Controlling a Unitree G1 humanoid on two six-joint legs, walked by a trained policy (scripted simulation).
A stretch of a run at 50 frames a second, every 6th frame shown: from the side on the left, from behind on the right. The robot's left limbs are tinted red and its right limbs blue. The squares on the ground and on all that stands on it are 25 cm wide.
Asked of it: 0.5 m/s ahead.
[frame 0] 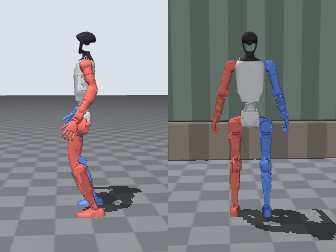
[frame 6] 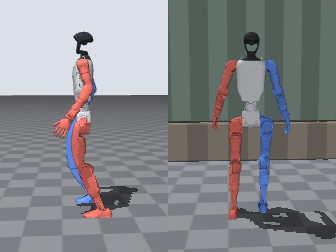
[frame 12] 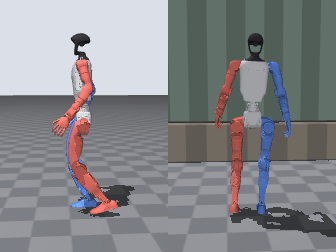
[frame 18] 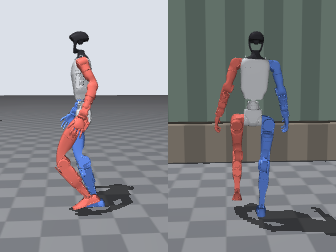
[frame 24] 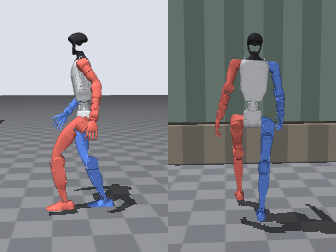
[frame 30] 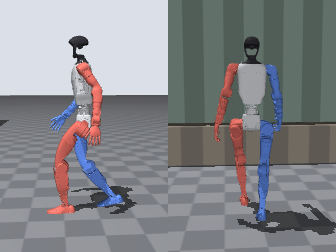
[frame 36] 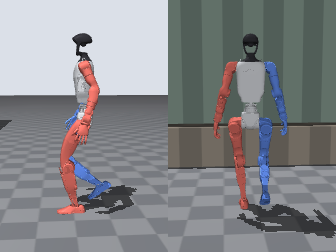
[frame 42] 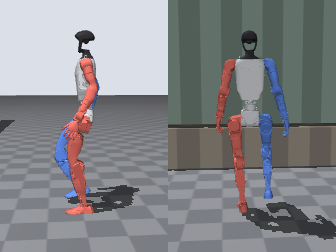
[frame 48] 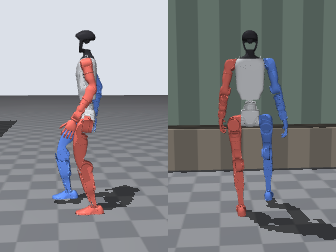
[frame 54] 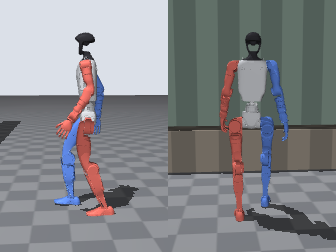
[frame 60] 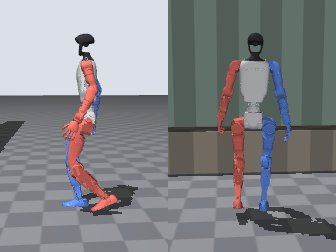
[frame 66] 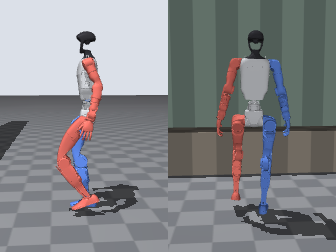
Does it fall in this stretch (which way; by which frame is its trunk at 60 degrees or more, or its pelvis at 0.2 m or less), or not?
no
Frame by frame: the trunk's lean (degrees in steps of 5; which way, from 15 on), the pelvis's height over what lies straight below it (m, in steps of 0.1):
0: 5, 0.8
6: 0, 0.8
12: 5, 0.8
18: 5, 0.8
24: 5, 0.8
30: 5, 0.7
36: 0, 0.8
42: 0, 0.8
48: 0, 0.8
54: 5, 0.8
60: 5, 0.8
66: 0, 0.8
